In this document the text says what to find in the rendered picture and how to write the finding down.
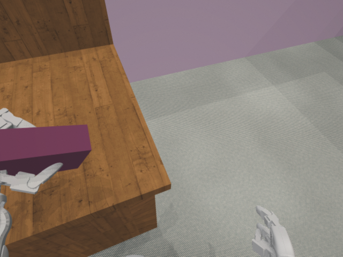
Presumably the table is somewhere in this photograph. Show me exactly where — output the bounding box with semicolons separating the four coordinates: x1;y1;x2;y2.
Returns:
0;0;171;257

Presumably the left robot forearm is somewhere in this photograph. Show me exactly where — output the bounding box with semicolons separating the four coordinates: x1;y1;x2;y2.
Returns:
0;193;12;257

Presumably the right robot hand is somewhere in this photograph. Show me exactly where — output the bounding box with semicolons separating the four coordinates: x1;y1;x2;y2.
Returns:
252;206;296;257

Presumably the left robot hand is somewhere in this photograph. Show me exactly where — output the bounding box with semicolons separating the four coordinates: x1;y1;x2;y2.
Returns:
0;108;63;194

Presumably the sponge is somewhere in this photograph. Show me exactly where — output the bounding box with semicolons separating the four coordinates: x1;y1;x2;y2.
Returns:
0;125;92;176

